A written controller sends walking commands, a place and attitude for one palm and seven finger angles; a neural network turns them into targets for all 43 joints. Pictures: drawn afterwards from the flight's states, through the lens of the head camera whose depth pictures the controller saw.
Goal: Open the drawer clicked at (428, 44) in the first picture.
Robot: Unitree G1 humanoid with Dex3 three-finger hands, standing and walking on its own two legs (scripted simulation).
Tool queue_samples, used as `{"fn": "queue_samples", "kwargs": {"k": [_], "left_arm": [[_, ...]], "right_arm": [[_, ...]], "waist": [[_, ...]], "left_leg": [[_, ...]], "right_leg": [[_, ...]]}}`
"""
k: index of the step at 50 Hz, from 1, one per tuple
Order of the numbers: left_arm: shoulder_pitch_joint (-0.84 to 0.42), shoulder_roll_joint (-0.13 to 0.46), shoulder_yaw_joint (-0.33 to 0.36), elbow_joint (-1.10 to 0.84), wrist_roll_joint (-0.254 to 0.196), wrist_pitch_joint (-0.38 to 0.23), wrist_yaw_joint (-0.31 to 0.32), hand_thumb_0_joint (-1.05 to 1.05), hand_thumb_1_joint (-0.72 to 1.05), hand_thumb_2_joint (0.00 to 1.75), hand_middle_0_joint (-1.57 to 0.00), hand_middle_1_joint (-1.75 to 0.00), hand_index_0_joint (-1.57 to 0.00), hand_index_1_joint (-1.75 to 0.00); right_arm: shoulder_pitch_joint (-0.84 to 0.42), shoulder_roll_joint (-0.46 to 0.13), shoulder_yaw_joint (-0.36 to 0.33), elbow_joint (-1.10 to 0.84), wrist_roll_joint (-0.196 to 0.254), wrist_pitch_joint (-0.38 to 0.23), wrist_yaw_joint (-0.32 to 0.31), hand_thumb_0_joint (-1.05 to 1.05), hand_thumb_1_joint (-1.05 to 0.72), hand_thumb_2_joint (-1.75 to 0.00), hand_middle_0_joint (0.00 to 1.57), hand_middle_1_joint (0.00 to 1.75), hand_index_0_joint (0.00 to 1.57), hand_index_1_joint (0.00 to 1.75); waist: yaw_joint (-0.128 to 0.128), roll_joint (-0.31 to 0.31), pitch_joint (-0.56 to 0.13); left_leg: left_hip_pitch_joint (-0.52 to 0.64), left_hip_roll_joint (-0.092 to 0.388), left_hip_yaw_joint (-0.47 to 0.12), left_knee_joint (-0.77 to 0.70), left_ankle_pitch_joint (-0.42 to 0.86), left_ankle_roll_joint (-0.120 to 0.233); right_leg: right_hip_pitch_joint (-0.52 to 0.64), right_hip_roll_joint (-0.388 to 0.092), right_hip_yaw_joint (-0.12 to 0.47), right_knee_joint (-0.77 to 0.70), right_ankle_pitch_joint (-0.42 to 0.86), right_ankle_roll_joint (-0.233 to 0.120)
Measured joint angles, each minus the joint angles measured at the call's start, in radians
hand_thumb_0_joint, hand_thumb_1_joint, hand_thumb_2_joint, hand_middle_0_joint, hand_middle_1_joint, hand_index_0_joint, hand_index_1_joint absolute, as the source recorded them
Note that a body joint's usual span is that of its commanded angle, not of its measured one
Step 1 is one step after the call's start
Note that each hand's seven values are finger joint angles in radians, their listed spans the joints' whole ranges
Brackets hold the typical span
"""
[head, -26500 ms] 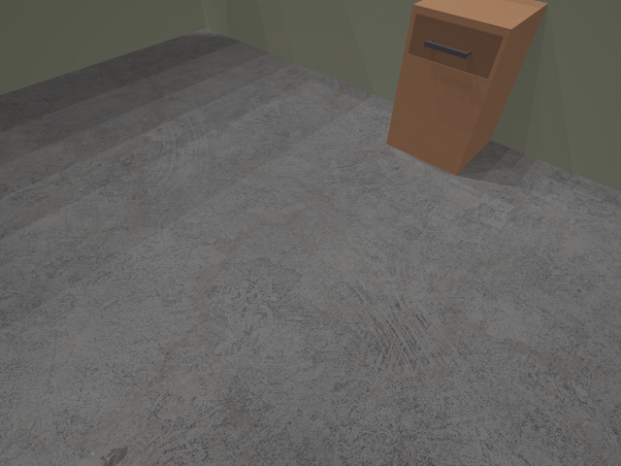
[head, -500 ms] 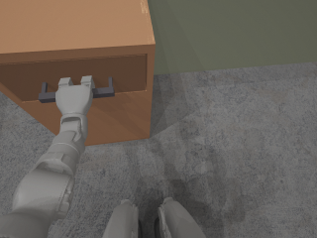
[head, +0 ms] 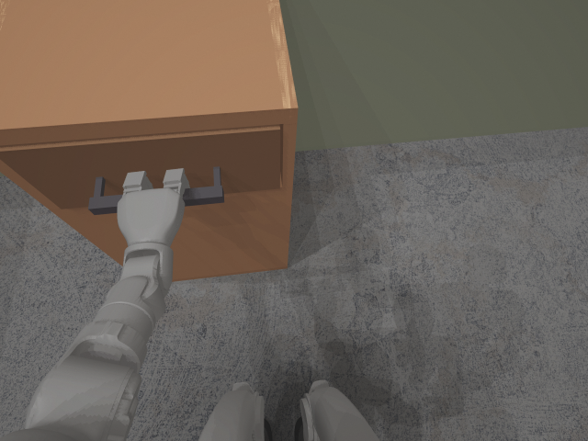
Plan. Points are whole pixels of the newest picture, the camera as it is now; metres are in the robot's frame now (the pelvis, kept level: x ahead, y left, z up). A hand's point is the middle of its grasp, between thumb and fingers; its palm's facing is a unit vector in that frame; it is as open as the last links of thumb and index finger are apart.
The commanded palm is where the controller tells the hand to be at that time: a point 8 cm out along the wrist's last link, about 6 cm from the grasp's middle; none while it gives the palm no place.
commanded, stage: pull the drawer open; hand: left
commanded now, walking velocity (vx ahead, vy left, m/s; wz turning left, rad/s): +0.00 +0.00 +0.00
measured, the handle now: (159, 189) +0.49 +0.20 -0.05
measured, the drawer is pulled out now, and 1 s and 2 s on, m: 0.01 0.04 0.10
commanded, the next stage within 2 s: none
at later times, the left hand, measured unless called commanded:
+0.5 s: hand (165, 236) +0.42 +0.18 -0.08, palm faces -0.05 -0.07 -1.00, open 5.8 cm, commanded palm +0.38 +0.17 -0.02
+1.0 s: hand (164, 250) +0.40 +0.18 -0.08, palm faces -0.04 -0.06 -1.00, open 5.8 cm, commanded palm +0.35 +0.18 -0.02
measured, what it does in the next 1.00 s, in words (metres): stands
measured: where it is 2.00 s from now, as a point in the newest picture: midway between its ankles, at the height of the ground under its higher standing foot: outside the picture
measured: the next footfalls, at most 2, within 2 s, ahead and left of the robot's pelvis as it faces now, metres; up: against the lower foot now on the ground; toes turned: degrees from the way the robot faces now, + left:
none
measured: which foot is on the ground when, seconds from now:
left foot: down 0.00-1.00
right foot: down 0.00-1.00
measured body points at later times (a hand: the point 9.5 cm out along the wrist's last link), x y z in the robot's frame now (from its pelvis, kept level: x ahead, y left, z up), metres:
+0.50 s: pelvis +0.02 +0.01 +0.01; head +0.15 +0.01 +0.44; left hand +0.42 +0.18 -0.02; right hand +0.08 -0.25 -0.13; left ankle -0.01 +0.07 -0.62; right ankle -0.01 -0.07 -0.62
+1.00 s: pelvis +0.00 +0.01 +0.01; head +0.13 +0.02 +0.44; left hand +0.39 +0.18 -0.02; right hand +0.07 -0.25 -0.13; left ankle -0.01 +0.08 -0.62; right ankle -0.01 -0.07 -0.62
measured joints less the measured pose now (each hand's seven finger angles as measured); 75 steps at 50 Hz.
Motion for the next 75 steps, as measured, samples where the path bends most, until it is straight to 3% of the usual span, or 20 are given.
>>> {"fn": "queue_samples", "kwargs": {"k": [32,61,75], "left_arm": [[0.174,-0.056,-0.035,-0.145,0.009,0.046,0.010,0.02,0.75,0.78,-0.29,-1.35,-0.36,-1.26],[0.195,-0.077,-0.058,-0.144,0.003,0.074,0.013,0.02,0.75,0.78,-0.29,-1.34,-0.35,-1.26],[0.232,-0.080,-0.056,-0.160,0.015,0.052,0.032,0.02,0.75,0.78,-0.29,-1.34,-0.35,-1.26]], "right_arm": [[-0.022,0.003,-0.007,-0.031,-0.001,0.026,0.009,0.00,-0.90,-0.90,0.20,0.30,0.20,0.30],[-0.027,0.001,-0.011,-0.023,0.006,0.025,0.008,0.00,-0.90,-0.90,0.20,0.30,0.20,0.30],[-0.048,0.002,-0.010,-0.020,0.006,0.018,-0.001,0.00,-0.90,-0.90,0.20,0.30,0.20,0.30]], "waist": [[0.024,-0.009,-0.010],[0.030,-0.003,-0.011],[0.041,-0.010,-0.016]], "left_leg": [[0.087,0.002,0.014,-0.046,-0.011,0.011],[0.073,0.002,0.016,-0.025,0.006,0.014],[0.070,0.000,0.018,-0.016,0.007,0.008]], "right_leg": [[0.083,-0.005,0.008,-0.049,-0.004,0.010],[0.069,-0.010,0.002,-0.028,0.012,0.010],[0.062,-0.012,0.000,-0.009,0.009,0.002]]}}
